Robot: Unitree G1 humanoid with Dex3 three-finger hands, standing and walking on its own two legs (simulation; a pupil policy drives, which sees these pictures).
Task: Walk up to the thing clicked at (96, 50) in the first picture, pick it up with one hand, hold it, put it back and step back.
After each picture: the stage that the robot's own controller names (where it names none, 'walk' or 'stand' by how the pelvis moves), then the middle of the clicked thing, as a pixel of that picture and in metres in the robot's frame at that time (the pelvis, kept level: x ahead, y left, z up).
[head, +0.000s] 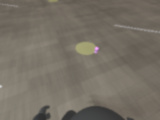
stand; (96, 50) +1.38 -0.17 -0.72
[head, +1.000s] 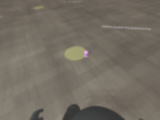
walk; (86, 54) +1.26 +0.13 -0.70
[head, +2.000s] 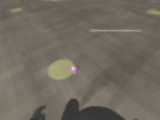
walk; (73, 70) +0.79 +0.29 -0.71
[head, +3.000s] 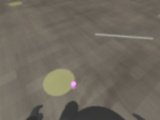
walk; (73, 85) +0.48 +0.19 -0.69
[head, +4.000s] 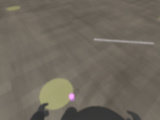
stand; (71, 97) +0.33 +0.19 -0.71
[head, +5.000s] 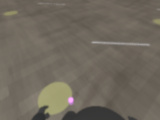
stand; (71, 101) +0.32 +0.20 -0.72
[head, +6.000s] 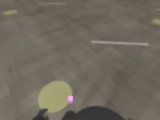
stand; (70, 99) +0.34 +0.20 -0.73
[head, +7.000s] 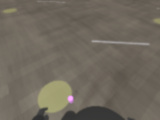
stand; (70, 99) +0.32 +0.19 -0.73
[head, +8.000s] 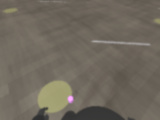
stand; (70, 99) +0.32 +0.20 -0.73
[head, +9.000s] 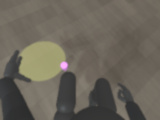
go down; (64, 66) +0.39 +0.22 -0.41
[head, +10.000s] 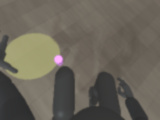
go down; (59, 60) +0.40 +0.26 -0.31
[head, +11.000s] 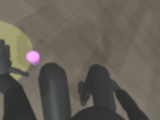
close in; (33, 58) +0.36 +0.29 -0.22
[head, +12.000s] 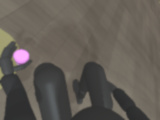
close; (22, 58) +0.36 +0.30 -0.21
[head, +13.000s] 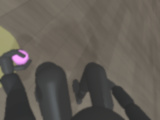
lift; (21, 59) +0.35 +0.31 -0.21
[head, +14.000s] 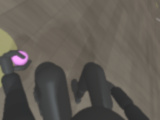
lift; (20, 60) +0.35 +0.31 -0.22
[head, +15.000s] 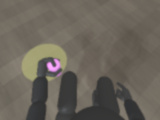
lift; (55, 68) +0.31 +0.24 -0.03
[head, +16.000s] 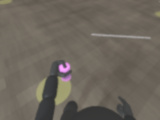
hold; (65, 72) +0.32 +0.17 +0.02
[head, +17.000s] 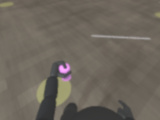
hold; (65, 72) +0.33 +0.17 +0.01
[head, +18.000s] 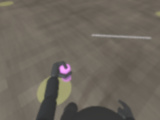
crouch; (65, 73) +0.32 +0.17 +0.00
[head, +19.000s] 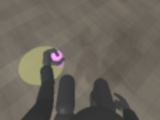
crouch; (58, 59) +0.40 +0.22 -0.08
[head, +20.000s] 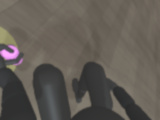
lower; (12, 56) +0.37 +0.33 -0.22
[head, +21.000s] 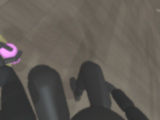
lower; (10, 54) +0.39 +0.32 -0.22
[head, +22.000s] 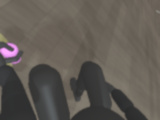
lower; (11, 54) +0.39 +0.33 -0.22
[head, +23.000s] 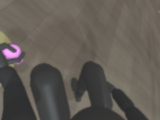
lower; (14, 55) +0.38 +0.32 -0.21
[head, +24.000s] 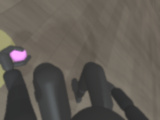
loosen; (19, 57) +0.37 +0.31 -0.22
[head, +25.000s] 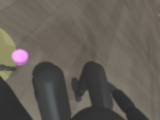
withdraw; (20, 58) +0.36 +0.30 -0.22
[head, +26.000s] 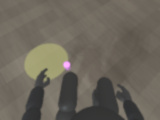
walk; (67, 65) +0.42 +0.23 -0.41
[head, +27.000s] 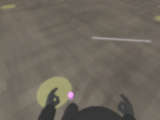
stand; (70, 95) +0.36 +0.18 -0.66
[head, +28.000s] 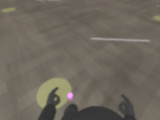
stand; (70, 96) +0.36 +0.20 -0.67
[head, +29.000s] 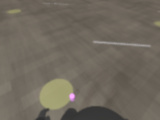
stand; (72, 97) +0.37 +0.18 -0.71
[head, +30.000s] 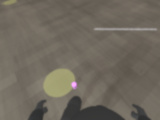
walk; (74, 85) +0.42 +0.20 -0.69
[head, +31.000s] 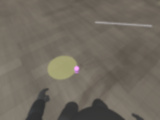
walk; (76, 69) +0.65 +0.15 -0.69
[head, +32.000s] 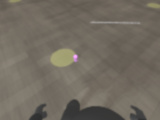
stand; (75, 58) +0.97 +0.26 -0.69
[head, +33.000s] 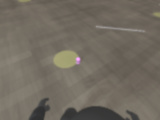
stand; (78, 60) +0.98 +0.18 -0.71
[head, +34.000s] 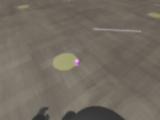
stand; (76, 62) +1.00 +0.21 -0.72
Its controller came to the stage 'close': yes
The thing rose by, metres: 0.70
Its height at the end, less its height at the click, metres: +0.00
